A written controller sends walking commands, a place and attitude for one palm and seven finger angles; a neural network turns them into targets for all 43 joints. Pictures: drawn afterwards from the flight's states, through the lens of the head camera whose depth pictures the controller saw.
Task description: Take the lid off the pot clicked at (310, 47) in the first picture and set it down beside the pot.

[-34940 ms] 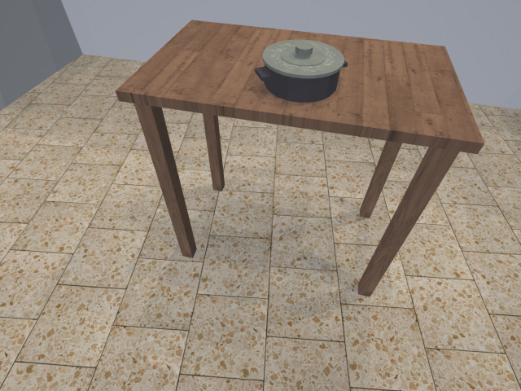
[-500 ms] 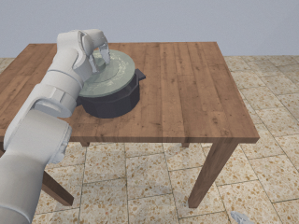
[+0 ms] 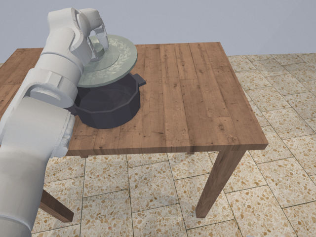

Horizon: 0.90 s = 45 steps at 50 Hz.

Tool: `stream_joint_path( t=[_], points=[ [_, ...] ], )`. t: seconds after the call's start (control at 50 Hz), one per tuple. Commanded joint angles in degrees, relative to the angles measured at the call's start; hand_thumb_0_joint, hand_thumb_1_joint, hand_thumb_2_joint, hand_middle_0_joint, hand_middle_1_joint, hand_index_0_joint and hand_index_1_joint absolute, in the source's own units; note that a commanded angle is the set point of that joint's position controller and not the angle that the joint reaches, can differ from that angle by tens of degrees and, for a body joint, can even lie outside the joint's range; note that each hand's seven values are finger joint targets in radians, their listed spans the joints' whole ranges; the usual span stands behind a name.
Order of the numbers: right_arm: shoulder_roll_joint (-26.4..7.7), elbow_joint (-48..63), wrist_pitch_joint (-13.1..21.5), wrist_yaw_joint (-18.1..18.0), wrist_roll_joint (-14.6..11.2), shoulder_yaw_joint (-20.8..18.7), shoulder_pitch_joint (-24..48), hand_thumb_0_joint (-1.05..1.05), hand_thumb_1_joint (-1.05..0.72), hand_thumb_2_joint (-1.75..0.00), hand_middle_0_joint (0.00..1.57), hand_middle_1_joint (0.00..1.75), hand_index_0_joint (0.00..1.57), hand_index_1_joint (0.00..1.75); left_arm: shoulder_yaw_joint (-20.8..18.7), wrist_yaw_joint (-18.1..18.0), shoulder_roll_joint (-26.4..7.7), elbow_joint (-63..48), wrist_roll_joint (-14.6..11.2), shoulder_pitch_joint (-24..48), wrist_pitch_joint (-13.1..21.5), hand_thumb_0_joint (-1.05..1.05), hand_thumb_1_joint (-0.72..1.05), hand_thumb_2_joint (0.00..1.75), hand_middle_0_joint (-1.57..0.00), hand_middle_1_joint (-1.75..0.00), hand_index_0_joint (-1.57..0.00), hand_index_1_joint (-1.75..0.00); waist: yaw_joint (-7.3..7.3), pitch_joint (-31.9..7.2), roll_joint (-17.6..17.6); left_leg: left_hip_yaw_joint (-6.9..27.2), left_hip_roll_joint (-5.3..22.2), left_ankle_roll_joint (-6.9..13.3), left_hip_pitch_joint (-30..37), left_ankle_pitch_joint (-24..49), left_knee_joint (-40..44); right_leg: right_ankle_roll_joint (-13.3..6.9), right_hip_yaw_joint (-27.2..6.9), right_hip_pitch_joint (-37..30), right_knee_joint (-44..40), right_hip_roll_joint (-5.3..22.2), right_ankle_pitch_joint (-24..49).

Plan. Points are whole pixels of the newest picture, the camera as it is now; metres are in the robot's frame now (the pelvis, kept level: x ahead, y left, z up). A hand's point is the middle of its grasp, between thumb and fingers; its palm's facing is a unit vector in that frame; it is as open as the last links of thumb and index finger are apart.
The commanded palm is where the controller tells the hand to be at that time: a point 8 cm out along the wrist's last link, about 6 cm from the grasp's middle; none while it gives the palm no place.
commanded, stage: lift the lid straight up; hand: left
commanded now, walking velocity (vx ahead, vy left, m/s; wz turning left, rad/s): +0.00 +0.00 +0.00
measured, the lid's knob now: (95, 50) +0.51 +0.14 +0.23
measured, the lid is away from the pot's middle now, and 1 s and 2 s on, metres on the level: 0.02 0.03 0.15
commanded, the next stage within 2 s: move the lid sideways beside the pot in 0.80 s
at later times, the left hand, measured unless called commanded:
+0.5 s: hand (83, 31) +0.47 +0.14 +0.30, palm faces -0.21 -0.14 -0.97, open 7.4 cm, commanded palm +0.46 +0.15 +0.37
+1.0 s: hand (81, 24) +0.47 +0.14 +0.31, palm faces -0.17 -0.11 -0.98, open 7.4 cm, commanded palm +0.46 +0.16 +0.38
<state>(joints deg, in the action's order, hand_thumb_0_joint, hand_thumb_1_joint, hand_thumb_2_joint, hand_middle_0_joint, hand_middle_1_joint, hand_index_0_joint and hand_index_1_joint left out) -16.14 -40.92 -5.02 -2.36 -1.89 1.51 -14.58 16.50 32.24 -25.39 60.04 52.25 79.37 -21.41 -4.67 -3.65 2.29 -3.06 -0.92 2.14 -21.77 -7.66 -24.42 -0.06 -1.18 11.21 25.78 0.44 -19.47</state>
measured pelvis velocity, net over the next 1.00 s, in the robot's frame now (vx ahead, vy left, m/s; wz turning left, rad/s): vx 0.00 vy -0.01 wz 0.01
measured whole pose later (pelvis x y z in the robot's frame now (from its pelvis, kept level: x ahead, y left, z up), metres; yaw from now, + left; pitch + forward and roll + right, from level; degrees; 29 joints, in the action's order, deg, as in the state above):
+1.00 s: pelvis +0.00 -0.01 +0.00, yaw +1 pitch +5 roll +1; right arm -16.2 -40.4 -4.5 -1.8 -2.4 2.1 -11.8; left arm 17.9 34.5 -26.7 56.5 54.1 84.7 -23.8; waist -3.8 -3.9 2.3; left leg -2.2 -1.2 1.7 -21.6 -7.4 -24.0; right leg -0.4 -0.4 10.9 25.9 0.5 -19.9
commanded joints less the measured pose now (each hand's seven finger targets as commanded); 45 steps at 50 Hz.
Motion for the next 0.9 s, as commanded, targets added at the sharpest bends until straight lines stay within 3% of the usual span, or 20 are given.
stream_joint_path(
  t=[0.0,0.04,0.08,0.14,0.2,0.24,0.26,0.32,0.34,0.36,0.38,0.44,0.48,0.54,0.58,0.64,0.7,0.82,0.84,0.88],
  points=[
    [-7.72,7.60,2.66,-0.32,-0.23,-2.89,3.34,0.00,-0.90,-0.90,0.20,0.30,0.20,0.30,-2.15,-3.20,-13.20,-15.54,2.77,41.52,0.37,0.00,0.79,0.86,-0.90,-1.11,-0.79,-1.03,0.60,-26.16,-2.36,2.00,-2.59,3.04,26.64,18.01,-2.65,-2.11,0.92,6.01,-2.72,-3.61,26.20],
    [-7.89,7.19,2.96,-0.23,-0.12,-3.16,3.03,0.00,-0.90,-0.90,0.20,0.30,0.20,0.30,-0.87,-3.00,-10.38,-14.46,1.73,39.38,-0.28,0.00,0.79,0.86,-0.90,-1.11,-0.79,-1.03,0.26,-24.61,-1.46,2.42,-2.26,3.04,27.28,20.87,-3.31,-2.49,1.37,7.20,-2.98,-3.75,26.86],
    [-8.15,7.28,2.70,-0.20,0.18,-2.84,3.44,0.00,-0.90,-0.90,0.20,0.30,0.20,0.30,-5.99,-2.96,-17.54,-13.79,3.15,39.10,-0.61,0.00,0.79,0.86,-0.90,-1.11,-0.79,-1.03,1.53,-25.49,-4.44,2.20,-2.65,3.31,25.77,19.09,-3.09,-2.15,0.77,4.89,-2.62,-3.54,27.55],
    [-8.08,7.38,2.75,-0.20,-0.28,-2.93,3.59,0.00,-0.90,-0.90,0.20,0.30,0.20,0.30,-1.86,-2.39,-12.66,-15.00,1.95,39.98,-1.03,0.00,0.79,0.86,-0.90,-1.11,-0.79,-1.03,0.62,-24.84,-2.12,1.76,-2.37,3.12,26.49,21.27,-3.46,-2.31,0.93,5.56,-2.99,-3.30,29.11],
    [-7.76,7.67,2.71,0.10,-0.44,-2.64,4.43,0.00,-0.90,-0.90,0.20,0.30,0.20,0.30,-1.83,-2.26,-13.13,-16.92,2.67,41.69,-1.41,0.00,0.79,0.86,-0.90,-1.11,-0.79,-1.03,0.92,-25.80,-2.09,2.37,-2.48,3.07,27.60,20.76,-3.11,-2.11,0.93,6.09,-2.74,-3.57,27.10],
    [-7.86,7.26,3.16,0.07,-0.51,-2.82,4.88,0.00,-0.90,-0.90,0.20,0.30,0.20,0.30,-0.28,-2.09,-9.98,-17.12,1.45,41.87,-1.88,0.00,0.79,0.86,-0.90,-1.11,-0.79,-1.03,0.44,-24.61,-0.48,2.53,-2.21,2.90,28.74,22.86,-3.38,-2.56,1.29,7.24,-3.05,-3.55,27.40],
    [-7.93,7.70,3.06,0.24,-0.30,-2.63,4.64,0.00,-0.90,-0.90,0.20,0.30,0.20,0.30,-3.22,-2.36,-14.94,-19.66,2.50,43.54,-1.68,0.00,0.79,0.86,-0.90,-1.11,-0.79,-1.03,1.32,-27.93,-1.54,2.72,-2.37,2.85,28.98,21.10,-3.00,-2.07,0.71,5.23,-2.85,-3.50,26.30],
    [-7.56,6.93,2.76,-0.06,-0.61,-2.35,5.30,0.00,-0.90,-0.90,0.20,0.30,0.20,0.30,-1.07,-1.92,-12.13,-14.25,2.84,43.18,-2.49,0.00,0.79,0.86,-0.90,-1.11,-0.79,-1.03,0.56,-23.85,-3.99,2.43,-2.60,2.96,26.70,18.17,-2.65,-2.11,1.18,6.83,-3.16,-3.44,25.69],
    [-8.05,6.35,2.80,-0.17,-0.43,-2.37,4.97,0.00,-0.90,-0.90,0.20,0.30,0.20,0.30,-1.76,-1.96,-12.42,-12.93,1.91,41.68,-2.68,0.00,0.79,0.86,-0.90,-1.11,-0.79,-1.03,0.66,-22.88,-3.39,2.15,-2.56,3.00,25.93,18.67,-2.82,-2.42,1.32,6.43,-3.47,-3.22,26.84],
    [-8.10,6.56,2.59,-0.06,-0.42,-1.95,5.42,0.00,-0.90,-0.90,0.20,0.30,0.20,0.30,-3.03,-2.04,-15.85,-14.16,3.08,44.74,-2.56,0.00,0.79,0.86,-0.90,-1.11,-0.79,-1.03,1.11,-24.40,-4.61,2.08,-2.74,2.80,25.37,16.02,-2.01,-2.01,0.85,5.00,-3.37,-3.14,25.64],
    [-7.84,6.54,2.68,-0.29,-0.33,-1.94,5.80,0.00,-0.90,-0.90,0.20,0.30,0.20,0.30,-3.29,-2.10,-16.06,-12.45,3.46,44.92,-2.54,0.00,0.79,0.86,-0.90,-1.11,-0.79,-1.03,0.97,-24.35,-6.06,2.11,-2.90,3.15,24.69,15.42,-2.05,-2.04,0.71,4.79,-3.13,-2.99,26.38],
    [-7.72,6.47,3.24,-0.37,-0.44,-2.15,5.81,0.00,-0.90,-0.90,0.20,0.30,0.20,0.30,-0.80,-2.17,-11.44,-14.03,2.11,46.36,-2.56,0.00,0.79,0.86,-0.90,-1.11,-0.79,-1.03,0.41,-25.38,-3.04,2.22,-2.50,2.93,26.69,18.09,-2.59,-2.32,0.98,5.88,-3.10,-2.94,27.24],
    [-7.76,6.57,3.22,-0.22,-0.02,-2.12,5.82,0.00,-0.90,-0.90,0.20,0.30,0.20,0.30,-4.07,-2.11,-16.99,-13.71,4.01,47.03,-2.67,0.00,0.79,0.86,-0.90,-1.11,-0.79,-1.03,1.24,-27.40,-4.57,2.09,-2.81,3.13,26.34,18.50,-2.83,-2.03,0.26,3.87,-2.36,-2.72,28.78],
    [-7.80,6.70,3.01,0.05,-0.23,-2.19,5.60,0.00,-0.90,-0.90,0.20,0.30,0.20,0.30,-2.48,-1.39,-13.93,-12.27,2.98,44.09,-3.43,0.00,0.79,0.86,-0.90,-1.11,-0.79,-1.03,1.23,-25.61,-4.28,1.66,-2.66,3.08,24.94,21.76,-3.34,-2.09,0.50,3.57,-2.61,-2.42,31.79],
    [-7.61,7.25,2.66,0.29,-0.30,-2.02,6.46,0.00,-0.90,-0.90,0.20,0.30,0.20,0.30,-3.06,-1.11,-15.54,-12.88,4.05,44.81,-3.74,0.00,0.79,0.86,-0.90,-1.11,-0.79,-1.03,1.60,-25.65,-5.26,1.53,-2.76,3.13,24.88,21.46,-3.31,-1.81,0.14,3.30,-2.38,-2.45,31.33],
    [-7.97,7.05,2.32,0.58,-0.37,-2.25,5.71,0.00,-0.90,-0.90,0.20,0.30,0.20,0.30,-1.21,-0.66,-11.65,-11.58,2.87,40.33,-4.65,0.00,0.79,0.86,-0.90,-1.11,-0.79,-1.03,1.26,-22.28,-3.90,1.82,-2.24,2.92,24.40,22.51,-3.18,-2.25,0.99,4.89,-3.02,-2.46,30.38],
    [-7.77,7.56,1.70,0.57,-0.52,-1.84,6.70,0.00,-0.90,-0.90,0.20,0.30,0.20,0.30,-1.42,-0.49,-13.19,-13.00,3.84,41.88,-5.02,0.00,0.79,0.86,-0.90,-1.11,-0.79,-1.03,1.46,-21.26,-5.41,1.67,-2.66,3.03,23.38,16.61,-1.91,-1.93,0.95,4.95,-3.49,-2.53,26.68],
    [-7.52,7.27,2.92,-0.04,-0.86,-1.88,7.16,0.00,-0.90,-0.90,0.20,0.30,0.20,0.30,-0.45,-1.23,-12.54,-16.12,3.43,48.22,-4.28,0.00,0.79,0.86,-0.90,-1.11,-0.79,-1.03,0.65,-24.34,-3.10,2.48,-2.49,2.88,26.44,14.29,-1.51,-2.14,0.97,6.28,-3.49,-2.84,22.84],
    [-7.86,6.79,3.42,-0.11,-0.75,-2.05,6.55,0.00,-0.90,-0.90,0.20,0.30,0.20,0.30,-0.21,-1.52,-11.18,-16.37,2.13,47.34,-3.90,0.00,0.79,0.86,-0.90,-1.11,-0.79,-1.03,0.47,-24.39,-1.99,2.93,-2.24,2.83,26.85,16.12,-1.89,-2.63,1.40,6.55,-3.43,-2.86,23.51],
    [-7.65,6.72,3.73,-0.16,-0.38,-2.16,6.55,0.00,-0.90,-0.90,0.20,0.30,0.20,0.30,-2.79,-1.78,-15.50,-16.69,3.76,48.93,-3.44,0.00,0.79,0.86,-0.90,-1.11,-0.79,-1.03,1.11,-27.33,-3.58,2.89,-2.50,3.02,27.37,16.62,-2.05,-2.35,0.77,4.98,-2.57,-2.82,24.74]
  ],
)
